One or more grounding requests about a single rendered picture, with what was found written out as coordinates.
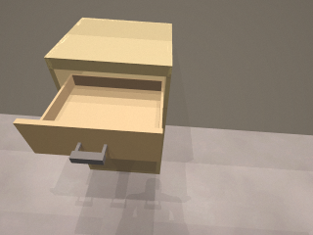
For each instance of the handle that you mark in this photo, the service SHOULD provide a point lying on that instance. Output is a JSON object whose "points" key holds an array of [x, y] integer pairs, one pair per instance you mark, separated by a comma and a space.
{"points": [[92, 158]]}

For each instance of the cabinet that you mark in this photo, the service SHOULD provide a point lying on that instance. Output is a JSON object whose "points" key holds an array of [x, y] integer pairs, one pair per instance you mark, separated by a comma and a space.
{"points": [[116, 48]]}

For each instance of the drawer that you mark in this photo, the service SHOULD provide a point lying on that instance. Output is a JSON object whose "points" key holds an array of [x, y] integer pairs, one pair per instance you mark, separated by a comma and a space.
{"points": [[124, 113]]}

